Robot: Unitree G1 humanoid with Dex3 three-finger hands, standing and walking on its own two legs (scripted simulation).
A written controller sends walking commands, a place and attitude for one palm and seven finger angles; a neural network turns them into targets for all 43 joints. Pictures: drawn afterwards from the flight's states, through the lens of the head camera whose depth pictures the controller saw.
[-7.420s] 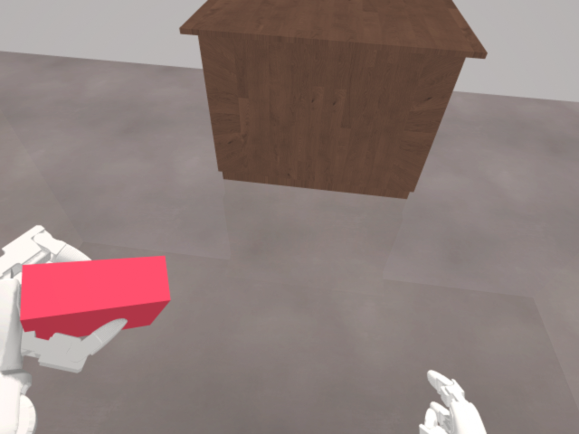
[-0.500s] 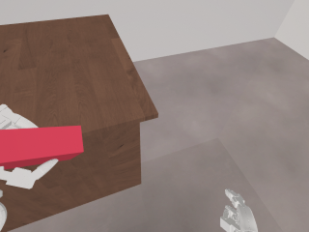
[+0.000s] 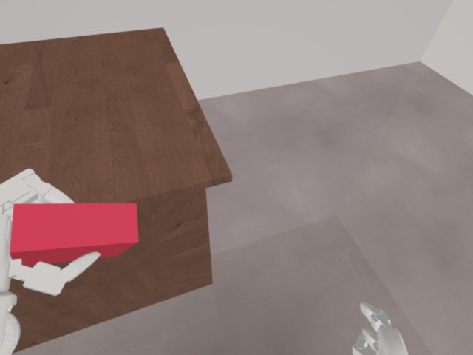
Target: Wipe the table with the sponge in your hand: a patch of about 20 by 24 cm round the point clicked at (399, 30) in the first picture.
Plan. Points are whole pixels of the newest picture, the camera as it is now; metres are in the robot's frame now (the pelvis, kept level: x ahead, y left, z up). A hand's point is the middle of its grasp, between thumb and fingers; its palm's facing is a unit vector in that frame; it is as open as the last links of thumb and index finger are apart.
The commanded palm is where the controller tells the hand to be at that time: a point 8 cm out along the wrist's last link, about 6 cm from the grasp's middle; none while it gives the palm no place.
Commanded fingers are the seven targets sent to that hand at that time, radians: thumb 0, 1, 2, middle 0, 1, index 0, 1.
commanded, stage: come to a stop and stand still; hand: left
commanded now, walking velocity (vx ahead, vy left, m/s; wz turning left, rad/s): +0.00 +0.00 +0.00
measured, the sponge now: (93, 233) +0.23 +0.21 +0.15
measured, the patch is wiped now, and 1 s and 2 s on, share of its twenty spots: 0.00 0.00 0.00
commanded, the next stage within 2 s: look again from close up in 0.80 s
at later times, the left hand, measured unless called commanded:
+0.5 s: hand (22, 214) +0.24 +0.29 +0.17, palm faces +0.40 -0.83 -0.39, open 9.3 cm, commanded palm +0.17 +0.31 +0.18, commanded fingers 0.00 0.10 1.30 -1.20 -1.60 -1.20 -1.60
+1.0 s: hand (26, 215) +0.24 +0.29 +0.17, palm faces +0.39 -0.85 -0.35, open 9.3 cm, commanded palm +0.18 +0.32 +0.18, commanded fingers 0.00 0.10 1.30 -1.20 -1.60 -1.20 -1.60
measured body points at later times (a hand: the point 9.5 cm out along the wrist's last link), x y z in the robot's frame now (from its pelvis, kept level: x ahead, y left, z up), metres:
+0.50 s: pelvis +0.00 +0.04 +0.01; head +0.04 +0.05 +0.45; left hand +0.21 +0.33 +0.19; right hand +0.17 -0.19 -0.08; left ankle +0.01 +0.11 -0.74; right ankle +0.03 -0.08 -0.73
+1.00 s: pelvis +0.01 +0.05 +0.01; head +0.03 +0.06 +0.46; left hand +0.21 +0.33 +0.19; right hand +0.19 -0.18 -0.07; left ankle +0.01 +0.12 -0.74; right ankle +0.03 -0.08 -0.73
